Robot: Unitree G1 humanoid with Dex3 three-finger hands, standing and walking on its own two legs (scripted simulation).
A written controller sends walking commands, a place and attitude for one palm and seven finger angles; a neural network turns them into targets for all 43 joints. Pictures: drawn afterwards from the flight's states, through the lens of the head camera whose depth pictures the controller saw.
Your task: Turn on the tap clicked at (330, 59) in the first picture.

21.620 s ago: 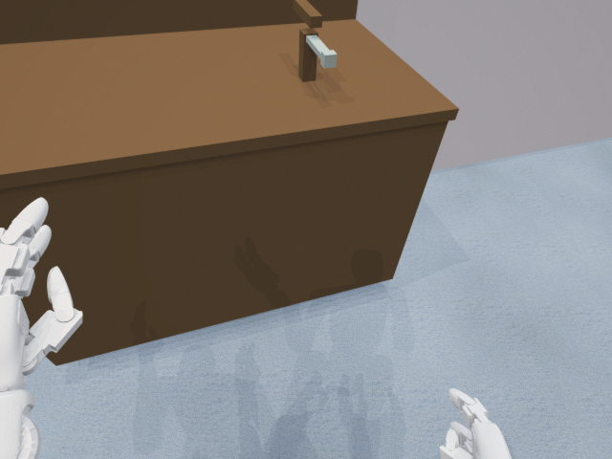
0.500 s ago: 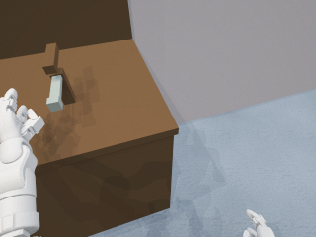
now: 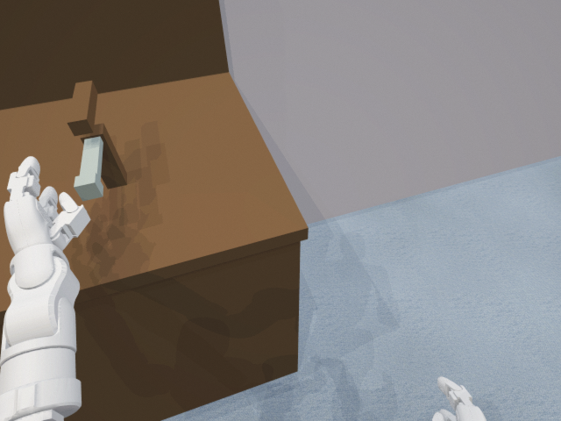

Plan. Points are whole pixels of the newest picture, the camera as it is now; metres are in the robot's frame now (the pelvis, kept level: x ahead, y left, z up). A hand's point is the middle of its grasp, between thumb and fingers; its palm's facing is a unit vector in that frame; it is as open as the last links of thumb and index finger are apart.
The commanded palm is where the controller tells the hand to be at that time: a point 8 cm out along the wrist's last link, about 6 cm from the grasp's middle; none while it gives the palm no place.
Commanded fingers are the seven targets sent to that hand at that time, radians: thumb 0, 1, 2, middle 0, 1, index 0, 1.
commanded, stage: push the lever round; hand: left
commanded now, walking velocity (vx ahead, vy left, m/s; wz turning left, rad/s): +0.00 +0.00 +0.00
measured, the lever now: (89, 186) +0.38 +0.32 +0.15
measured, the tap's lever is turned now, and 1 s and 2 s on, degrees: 0 23 45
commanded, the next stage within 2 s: none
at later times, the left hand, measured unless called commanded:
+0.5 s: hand (99, 208) +0.34 +0.28 +0.15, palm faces +0.67 -0.74 -0.04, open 7.7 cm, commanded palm +0.31 +0.31 +0.15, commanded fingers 0.00 0.90 0.90 -0.15 -0.15 -0.15 -0.15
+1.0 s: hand (141, 193) +0.37 +0.23 +0.15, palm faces +0.73 -0.69 -0.04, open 7.7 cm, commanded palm +0.32 +0.26 +0.15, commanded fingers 0.00 0.90 0.90 -0.15 -0.15 -0.15 -0.15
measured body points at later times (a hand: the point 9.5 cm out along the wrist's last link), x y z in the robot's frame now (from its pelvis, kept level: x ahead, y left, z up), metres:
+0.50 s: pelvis -0.01 +0.00 +0.00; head -0.01 -0.02 +0.45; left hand +0.30 +0.32 +0.15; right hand +0.15 -0.24 -0.11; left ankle +0.01 +0.14 -0.73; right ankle -0.01 -0.09 -0.73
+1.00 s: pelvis -0.01 +0.00 +0.00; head -0.02 -0.02 +0.45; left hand +0.33 +0.27 +0.16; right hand +0.16 -0.23 -0.11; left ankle +0.01 +0.14 -0.73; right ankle -0.01 -0.09 -0.73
